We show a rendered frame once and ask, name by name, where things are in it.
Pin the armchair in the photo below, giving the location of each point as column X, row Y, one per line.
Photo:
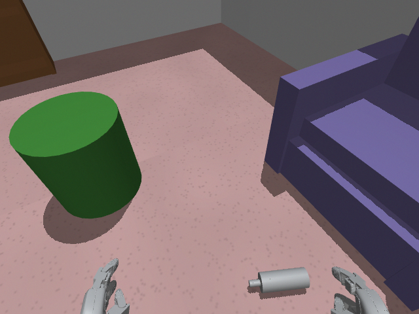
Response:
column 345, row 134

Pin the left robot hand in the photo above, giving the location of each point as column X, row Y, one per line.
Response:
column 97, row 298

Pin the bottle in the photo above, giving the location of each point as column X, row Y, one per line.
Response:
column 281, row 280

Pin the bookshelf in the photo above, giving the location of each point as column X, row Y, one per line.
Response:
column 23, row 54

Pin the right robot hand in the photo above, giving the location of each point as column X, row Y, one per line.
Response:
column 367, row 301

